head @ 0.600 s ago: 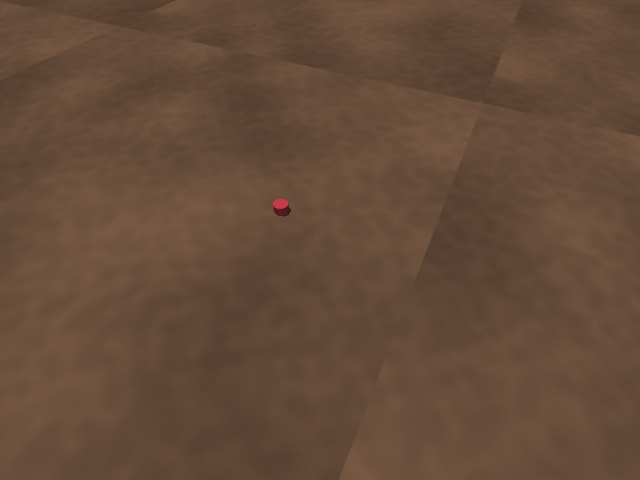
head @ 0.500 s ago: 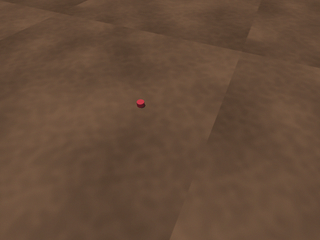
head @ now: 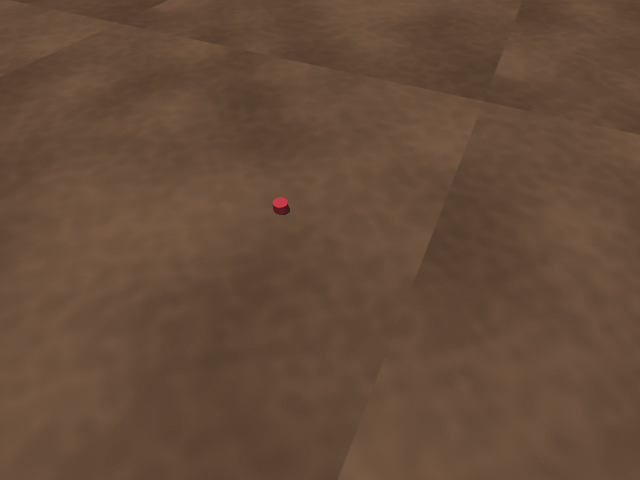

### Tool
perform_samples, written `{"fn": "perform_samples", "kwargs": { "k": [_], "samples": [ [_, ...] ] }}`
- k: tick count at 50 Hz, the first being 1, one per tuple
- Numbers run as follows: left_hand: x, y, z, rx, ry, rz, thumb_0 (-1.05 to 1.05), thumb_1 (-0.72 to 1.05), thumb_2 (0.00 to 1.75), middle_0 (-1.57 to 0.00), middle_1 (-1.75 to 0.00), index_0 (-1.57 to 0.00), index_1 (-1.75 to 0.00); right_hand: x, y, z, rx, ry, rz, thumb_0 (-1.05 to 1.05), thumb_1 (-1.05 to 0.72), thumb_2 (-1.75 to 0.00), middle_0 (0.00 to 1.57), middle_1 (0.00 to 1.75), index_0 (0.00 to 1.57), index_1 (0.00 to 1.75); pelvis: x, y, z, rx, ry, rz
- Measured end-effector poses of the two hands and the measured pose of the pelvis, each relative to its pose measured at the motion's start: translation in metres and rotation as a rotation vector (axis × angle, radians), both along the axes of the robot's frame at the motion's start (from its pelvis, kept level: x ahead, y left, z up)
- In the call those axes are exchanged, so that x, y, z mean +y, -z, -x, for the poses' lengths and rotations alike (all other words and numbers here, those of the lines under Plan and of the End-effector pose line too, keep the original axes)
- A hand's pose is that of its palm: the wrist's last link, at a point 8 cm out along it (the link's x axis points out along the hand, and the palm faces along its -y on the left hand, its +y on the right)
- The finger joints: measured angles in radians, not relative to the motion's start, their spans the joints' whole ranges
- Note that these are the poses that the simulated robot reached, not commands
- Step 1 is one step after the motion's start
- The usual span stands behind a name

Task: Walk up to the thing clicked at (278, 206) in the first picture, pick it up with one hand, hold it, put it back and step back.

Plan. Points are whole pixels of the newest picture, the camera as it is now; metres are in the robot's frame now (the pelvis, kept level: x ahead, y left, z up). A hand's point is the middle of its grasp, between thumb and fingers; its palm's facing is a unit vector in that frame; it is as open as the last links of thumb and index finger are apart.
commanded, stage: stand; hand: left
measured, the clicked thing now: (280, 205) +1.38 +0.20 -0.76
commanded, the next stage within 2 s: walk up in 0.52 s
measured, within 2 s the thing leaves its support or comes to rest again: neither
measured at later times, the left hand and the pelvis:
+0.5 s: hand out of the picture +0.07 +0.25 -0.16, palm faces -0.02 -0.94 -0.34, open 7.4 cm; pelvis +0.00 +0.00 +0.00, yaw +0 degrees
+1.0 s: hand out of the picture +0.15 +0.22 -0.13, palm faces -0.01 -0.91 -0.42, open 7.4 cm; pelvis +0.13 -0.06 -0.01, yaw -2 degrees
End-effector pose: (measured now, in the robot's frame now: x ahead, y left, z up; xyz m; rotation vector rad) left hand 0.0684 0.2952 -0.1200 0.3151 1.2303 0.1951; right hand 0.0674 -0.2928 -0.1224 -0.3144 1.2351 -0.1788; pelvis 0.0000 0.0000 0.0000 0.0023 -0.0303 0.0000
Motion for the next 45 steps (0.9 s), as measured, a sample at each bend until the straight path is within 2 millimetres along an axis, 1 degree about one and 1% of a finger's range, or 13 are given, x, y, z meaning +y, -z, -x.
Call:
{"fn": "perform_samples", "kwargs": {
  "k": [14,28,31,34,36,39,41,42,45],
  "samples": [
    [0.001,-0.001,-0.003,-0.011,-0.001,-0.001,0.01,0.90,0.90,-0.20,-0.30,-0.20,-0.30,0.000,-0.001,-0.006,-0.015,-0.003,0.003,0.01,-0.90,-0.90,0.20,0.30,0.20,0.30,0.001,0.000,-0.001,-0.005,0.001,0.000],
    [0.005,-0.002,-0.001,-0.009,0.000,0.005,0.01,0.90,0.90,-0.20,-0.30,-0.20,-0.30,0.000,-0.001,-0.004,-0.022,-0.004,-0.006,0.01,-0.90,-0.90,0.20,0.30,0.20,0.30,0.001,0.001,-0.004,-0.001,0.008,-0.004],
    [0.011,-0.003,-0.004,-0.022,0.009,-0.001,0.01,0.90,0.90,-0.20,-0.30,-0.20,-0.30,-0.009,-0.002,-0.003,-0.049,0.005,-0.005,0.01,-0.90,-0.90,0.20,0.30,0.20,0.30,-0.001,0.005,-0.013,0.010,0.021,-0.017],
    [0.016,-0.003,-0.015,-0.011,0.027,-0.029,0.01,0.90,0.90,-0.20,-0.30,-0.20,-0.30,-0.025,0.001,0.001,-0.059,0.034,0.007,0.00,-0.90,-0.90,0.20,0.30,0.20,0.30,-0.007,0.011,-0.022,0.009,0.040,-0.025],
    [0.014,-0.006,-0.028,-0.007,0.051,-0.046,0.01,0.90,0.90,-0.20,-0.30,-0.20,-0.30,-0.038,0.002,0.005,-0.049,0.059,0.013,0.00,-0.90,-0.90,0.20,0.30,0.20,0.30,-0.016,0.012,-0.029,0.002,0.051,-0.038],
    [0.003,-0.012,-0.052,-0.031,0.074,-0.063,0.01,0.90,0.90,-0.20,-0.30,-0.20,-0.30,-0.061,0.007,0.008,-0.006,0.083,0.015,0.00,-0.90,-0.90,0.20,0.30,0.20,0.30,-0.032,0.015,-0.046,-0.010,0.053,-0.034],
    [-0.005,-0.014,-0.065,-0.075,0.070,-0.079,0.01,0.90,0.90,-0.20,-0.30,-0.20,-0.30,-0.076,0.015,0.002,0.031,0.086,0.021,0.01,-0.90,-0.90,0.20,0.30,0.20,0.30,-0.042,0.020,-0.059,-0.012,0.045,-0.007],
    [-0.008,-0.015,-0.068,-0.089,0.063,-0.087,0.01,0.90,0.90,-0.20,-0.30,-0.20,-0.30,-0.081,0.016,-0.005,0.046,0.086,0.024,0.01,-0.90,-0.90,0.20,0.30,0.20,0.30,-0.046,0.020,-0.066,-0.012,0.041,-0.003],
    [-0.019,-0.023,-0.071,-0.084,0.028,-0.089,0.01,0.90,0.90,-0.20,-0.30,-0.20,-0.30,-0.087,0.011,-0.037,0.042,0.062,0.015,0.01,-0.90,-0.90,0.20,0.30,0.20,0.30,-0.053,0.013,-0.089,-0.016,0.039,-0.011]
  ]
}}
